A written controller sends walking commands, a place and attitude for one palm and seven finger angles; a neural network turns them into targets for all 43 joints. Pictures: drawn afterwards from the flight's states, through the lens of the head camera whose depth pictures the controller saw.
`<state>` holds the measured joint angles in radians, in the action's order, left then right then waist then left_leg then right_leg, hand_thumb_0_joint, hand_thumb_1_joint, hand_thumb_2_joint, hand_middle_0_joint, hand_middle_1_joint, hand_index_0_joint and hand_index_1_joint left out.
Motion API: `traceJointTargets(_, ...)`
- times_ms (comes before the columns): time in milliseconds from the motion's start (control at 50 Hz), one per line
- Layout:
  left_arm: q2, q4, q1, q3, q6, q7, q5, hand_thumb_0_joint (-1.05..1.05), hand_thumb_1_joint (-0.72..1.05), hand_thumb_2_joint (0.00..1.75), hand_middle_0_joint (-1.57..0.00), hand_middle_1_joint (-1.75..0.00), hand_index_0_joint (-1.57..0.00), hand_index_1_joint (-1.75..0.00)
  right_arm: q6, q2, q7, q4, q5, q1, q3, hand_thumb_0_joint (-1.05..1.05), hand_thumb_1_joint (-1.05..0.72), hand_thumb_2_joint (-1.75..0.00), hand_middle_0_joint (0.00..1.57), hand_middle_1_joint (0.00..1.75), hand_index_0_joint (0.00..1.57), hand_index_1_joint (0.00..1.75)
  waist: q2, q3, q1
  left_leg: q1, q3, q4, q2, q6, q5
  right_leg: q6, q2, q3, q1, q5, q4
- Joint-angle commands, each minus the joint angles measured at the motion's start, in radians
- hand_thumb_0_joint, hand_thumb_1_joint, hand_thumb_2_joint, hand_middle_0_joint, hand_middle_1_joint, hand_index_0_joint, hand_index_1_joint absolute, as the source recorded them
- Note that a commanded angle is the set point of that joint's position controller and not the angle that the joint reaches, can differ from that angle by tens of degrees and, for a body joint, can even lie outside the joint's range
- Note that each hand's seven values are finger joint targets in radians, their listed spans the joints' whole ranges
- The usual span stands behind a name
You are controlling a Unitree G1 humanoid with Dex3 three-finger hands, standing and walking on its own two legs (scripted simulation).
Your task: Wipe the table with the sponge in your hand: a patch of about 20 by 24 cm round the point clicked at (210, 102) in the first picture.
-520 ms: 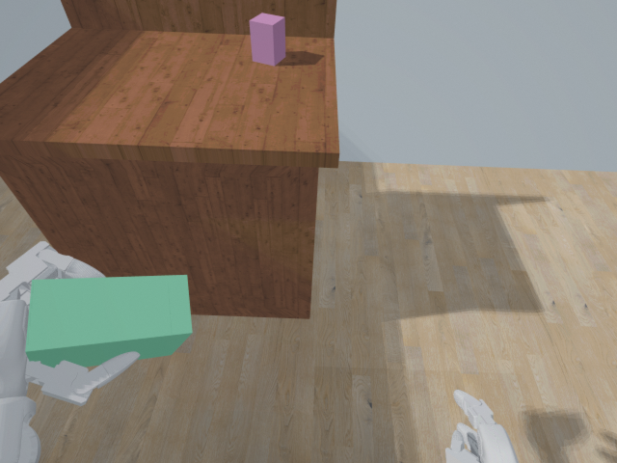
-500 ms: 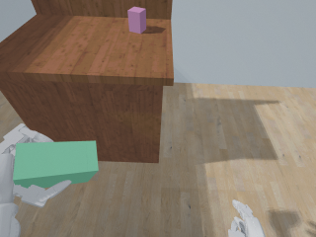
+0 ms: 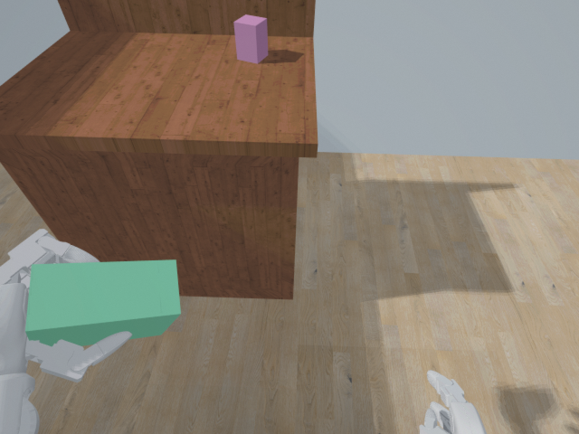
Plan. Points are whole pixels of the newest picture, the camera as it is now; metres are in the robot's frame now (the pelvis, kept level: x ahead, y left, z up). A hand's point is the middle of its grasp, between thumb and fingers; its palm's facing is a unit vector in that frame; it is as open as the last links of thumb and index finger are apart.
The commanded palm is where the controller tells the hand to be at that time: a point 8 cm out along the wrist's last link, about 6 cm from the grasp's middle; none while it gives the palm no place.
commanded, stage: turn to face it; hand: left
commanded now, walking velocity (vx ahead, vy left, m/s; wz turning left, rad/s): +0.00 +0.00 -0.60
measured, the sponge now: (128, 303) +0.23 +0.20 +0.13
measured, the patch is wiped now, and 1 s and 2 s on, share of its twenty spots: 0.00 0.00 0.00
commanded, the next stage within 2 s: take the last steps up to it in 0.94 s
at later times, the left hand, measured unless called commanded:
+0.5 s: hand (141, 283) +0.24 +0.18 +0.15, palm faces +0.23 -0.89 -0.39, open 10.2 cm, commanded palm +0.19 +0.24 +0.17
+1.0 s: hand (189, 277) +0.24 +0.13 +0.17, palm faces +0.09 -0.88 -0.46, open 10.2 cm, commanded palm +0.20 +0.19 +0.17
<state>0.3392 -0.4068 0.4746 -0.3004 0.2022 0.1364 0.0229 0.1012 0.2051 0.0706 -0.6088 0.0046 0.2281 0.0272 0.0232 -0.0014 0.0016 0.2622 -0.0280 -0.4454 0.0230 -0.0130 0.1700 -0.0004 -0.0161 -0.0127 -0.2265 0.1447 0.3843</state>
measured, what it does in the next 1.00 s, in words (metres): steps on the spot, turning right: left foot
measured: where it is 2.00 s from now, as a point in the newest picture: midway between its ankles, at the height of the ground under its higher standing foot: outside the picture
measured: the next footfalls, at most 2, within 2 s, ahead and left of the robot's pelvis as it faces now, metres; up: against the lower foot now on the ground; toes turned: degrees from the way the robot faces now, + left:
left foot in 0.98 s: +0.02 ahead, +0.11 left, +0.00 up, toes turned -15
right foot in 1.16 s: +0.01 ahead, -0.13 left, +0.00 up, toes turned -23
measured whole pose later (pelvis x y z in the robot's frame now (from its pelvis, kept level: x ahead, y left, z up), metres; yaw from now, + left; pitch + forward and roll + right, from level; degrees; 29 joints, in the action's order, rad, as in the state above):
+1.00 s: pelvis -0.04 -0.03 -0.01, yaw -18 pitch +2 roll +2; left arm 0.39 -0.51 0.49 -0.37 0.24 0.13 0.03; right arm 0.07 0.22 0.04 -0.56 0.00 0.21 0.00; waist -0.02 -0.01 -0.01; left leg 0.23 0.05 -0.49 0.03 -0.01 0.32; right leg 0.06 -0.10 0.09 -0.44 0.13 0.54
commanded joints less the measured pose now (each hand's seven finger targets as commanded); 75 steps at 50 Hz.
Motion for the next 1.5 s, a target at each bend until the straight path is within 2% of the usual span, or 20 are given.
traceJointTargets(0,0.168,-0.233,-0.1,-0.121,0.071,0.026,0.006,0.0,0.1,1.3,-1.2,-1.6,-1.2,-1.6,0.052,0.112,0.012,0.159,-0.005,-0.1,-0.05,0.0,-0.9,-0.9,0.2,0.3,0.2,0.3,0.048,0.083,-0.001,0.003,0.008,0.098,0.026,0.012,0.072,-0.003,0.019,0.056,0.024,0.082,-0.077)
traceJointTargets(200,0.148,-0.276,-0.128,-0.123,0.059,0.038,0.008,0.0,0.1,1.3,-1.2,-1.6,-1.2,-1.6,0.042,0.114,-0.001,0.189,-0.01,-0.123,-0.065,0.0,-0.9,-0.9,0.2,0.3,0.2,0.3,0.069,0.123,0.025,0.034,0.017,0.035,0.138,0.026,0.102,0.003,0.006,0.15,-0.074,0.021,0.137)
traceJointTargets(360,0.174,-0.307,-0.086,-0.163,0.063,0.039,0.017,0.0,0.1,1.3,-1.2,-1.6,-1.2,-1.6,0.007,0.094,-0.021,0.201,-0.004,-0.109,-0.071,0.0,-0.9,-0.9,0.2,0.3,0.2,0.3,-0.074,0.119,0.01,-0.025,0.084,-0.156,0.047,-0.003,0.202,0.073,0.111,0.375,-0.247,0.14,0.004)
traceJointTargets(560,0.167,-0.298,-0.052,-0.178,0.076,0.021,0.039,0.0,0.1,1.3,-1.2,-1.6,-1.2,-1.6,0.037,0.106,0.005,0.212,-0.014,-0.097,-0.066,0.0,-0.9,-0.9,0.2,0.3,0.2,0.3,0.186,0.122,0.023,0.03,-0.082,0.072,0.343,0.124,0.048,-0.023,-0.013,0.083,-0.226,0.271,0.49)
traceJointTargets(620,0.143,-0.308,-0.102,-0.133,0.07,0.014,0.026,0.0,0.1,1.3,-1.2,-1.6,-1.2,-1.6,0.062,0.12,-0.014,0.192,-0.014,-0.065,-0.067,0.0,-0.9,-0.9,0.2,0.3,0.2,0.3,0.144,0.105,0.018,0.035,0.064,-0.08,0.3,0.08,-0.122,-0.023,0.009,0.019,-0.118,0.203,0.336)
traceJointTargets(640,0.15,-0.303,-0.135,-0.132,0.071,0.014,0.019,0.0,0.1,1.3,-1.2,-1.6,-1.2,-1.6,0.068,0.12,-0.019,0.193,-0.016,-0.075,-0.067,0.0,-0.9,-0.9,0.2,0.3,0.2,0.3,0.093,0.082,0.017,0.078,0.097,-0.155,0.245,0.046,-0.037,-0.006,0.021,0.061,-0.079,0.095,0.235)
traceJointTargets(680,0.205,-0.297,-0.153,-0.163,0.058,0.028,0.012,0.0,0.1,1.3,-1.2,-1.6,-1.2,-1.6,0.063,0.106,-0.018,0.209,-0.019,-0.086,-0.081,0.0,-0.9,-0.9,0.2,0.3,0.2,0.3,-0.25,0.072,0.01,0.158,0.148,-0.473,0.006,-0.037,0.37,0.113,0.246,0.542,-0.198,0.053,-0.041)
traceJointTargets(700,0.224,-0.283,-0.1,-0.192,0.054,0.034,0.017,0.0,0.1,1.3,-1.2,-1.6,-1.2,-1.6,0.057,0.102,-0.022,0.198,-0.011,-0.084,-0.08,0.0,-0.9,-0.9,0.2,0.3,0.2,0.3,-0.253,0.065,0.029,0.21,0.067,-0.647,0.0,-0.033,0.391,0.152,0.299,0.65,-0.175,0.12,-0.135)
traceJointTargets(780,0.227,-0.319,-0.019,-0.227,0.086,0.034,0.021,0.0,0.1,1.3,-1.2,-1.6,-1.2,-1.6,0.025,0.075,-0.027,0.171,-0.001,-0.092,-0.052,0.0,-0.9,-0.9,0.2,0.3,0.2,0.3,-0.133,0.178,0.005,0.191,0.005,-0.553,0.016,-0.038,0.286,0.165,0.229,0.421,-0.011,-0.098,-0.015)
traceJointTargets(900,0.194,-0.267,-0.013,-0.196,0.094,0.025,0.016,0.0,0.1,1.3,-1.2,-1.6,-1.2,-1.6,0.009,0.086,-0.024,0.179,-0.002,-0.084,-0.049,0.0,-0.9,-0.9,0.2,0.3,0.2,0.3,-0.134,0.187,0.004,-0.056,0.077,-0.027,-0.004,0.007,0.183,0.102,0.164,0.387,-0.048,0.03,-0.036)
traceJointTargets(960,0.183,-0.311,-0.062,-0.169,0.099,0.017,0.014,0.0,0.1,1.3,-1.2,-1.6,-1.2,-1.6,0.01,0.14,-0.013,0.21,-0.016,-0.101,-0.076,0.0,-0.9,-0.9,0.2,0.3,0.2,0.3,0.12,0.143,0.015,-0.19,-0.11,0.109,0.228,0.092,0.009,0.004,-0.008,0.226,-0.198,0.071,0.158)
traceJointTargets(1020,0.173,-0.292,-0.047,-0.161,0.083,0.011,0.014,0.0,0.1,1.3,-1.2,-1.6,-1.2,-1.6,0.03,0.109,-0.008,0.188,-0.007,-0.073,-0.066,0.0,-0.9,-0.9,0.2,0.3,0.2,0.3,0.237,0.081,0.007,-0.058,-0.15,0.126,0.344,0.166,-0.176,-0.026,-0.017,0.051,-0.262,0.272,0.487)
traceJointTargets(1100,0.146,-0.261,-0.077,-0.103,0.052,0.024,-0.007,0.0,0.1,1.3,-1.2,-1.6,-1.2,-1.6,0.051,0.136,-0.008,0.152,-0.017,-0.072,-0.065,0.0,-0.9,-0.9,0.2,0.3,0.2,0.3,0.167,0.056,-0.01,-0.008,0.044,-0.04,0.206,0.096,-0.119,-0.006,-0.009,-0.054,-0.054,0.167,0.181)
traceJointTargets(1120,0.16,-0.274,-0.121,-0.105,0.055,0.03,-0.012,0.0,0.1,1.3,-1.2,-1.6,-1.2,-1.6,0.049,0.14,-0.005,0.15,-0.015,-0.087,-0.064,0.0,-0.9,-0.9,0.2,0.3,0.2,0.3,0.14,0.055,-0.014,0.073,0.052,-0.091,0.166,0.079,-0.007,0.012,0.012,-0.02,0.048,0.104,0.095)
traceJointTargets(1160,0.209,-0.258,-0.154,-0.14,0.058,0.04,-0.019,0.0,0.1,1.3,-1.2,-1.6,-1.2,-1.6,0.038,0.125,-0.003,0.154,-0.006,-0.095,-0.065,0.0,-0.9,-0.9,0.2,0.3,0.2,0.3,-0.146,0.045,-0.022,0.28,0.128,-0.337,-0.002,0.014,0.327,0.133,0.277,0.411,0.101,0.18,-0.047)
traceJointTargets(1180,0.245,-0.264,-0.129,-0.171,0.062,0.042,-0.012,0.0,0.1,1.3,-1.2,-1.6,-1.2,-1.6,0.032,0.127,-0.006,0.154,-0.012,-0.112,-0.083,0.0,-0.9,-0.9,0.2,0.3,0.2,0.3,-0.206,0.064,0.012,0.29,0.072,-0.547,-0.003,0.013,0.383,0.169,0.368,0.589,0.076,0.338,-0.164)
traceJointTargets(1200,0.255,-0.285,-0.119,-0.183,0.07,0.044,-0.009,0.0,0.1,1.3,-1.2,-1.6,-1.2,-1.6,0.027,0.122,-0.006,0.152,-0.005,-0.115,-0.074,0.0,-0.9,-0.9,0.2,0.3,0.2,0.3,-0.14,0.043,0.009,0.318,0.004,-0.646,0.015,0.011,0.338,0.195,0.392,0.613,0.038,0.428,-0.194)
traceJointTargets(1280,0.235,-0.3,-0.033,-0.195,0.1,0.032,-0.007,0.0,0.1,1.3,-1.2,-1.6,-1.2,-1.6,-0.002,0.083,-0.009,0.145,0.004,-0.099,-0.047,0.0,-0.9,-0.9,0.2,0.3,0.2,0.3,-0.099,0.083,-0.009,0.197,0.012,-0.473,0.063,0.012,0.241,0.178,0.332,0.304,-0.064,0.309,-0.146)
traceJointTargets(1420,0.19,-0.237,-0.08,-0.147,0.105,0.043,-0.008,0.0,0.1,1.3,-1.2,-1.6,-1.2,-1.6,0.044,0.092,0.013,0.128,0.008,-0.065,-0.053,0.0,-0.9,-0.9,0.2,0.3,0.2,0.3,-0.081,0.068,-0.013,-0.078,0.146,-0.022,-0.004,0.046,0.211,0.111,0.247,0.226,-0.132,0.517,-0.085)
traceJointTargets(1480,0.166,-0.246,-0.12,-0.133,0.115,0.04,-0.006,0.0,0.1,1.3,-1.2,-1.6,-1.2,-1.6,0.056,0.136,0.017,0.136,0.007,-0.064,-0.067,0.0,-0.9,-0.9,0.2,0.3,0.2,0.3,0.126,0.039,-0.019,-0.141,-0.14,0.133,0.183,0.148,0.305,0.028,0.068,0.065,-0.232,0.384,0.234)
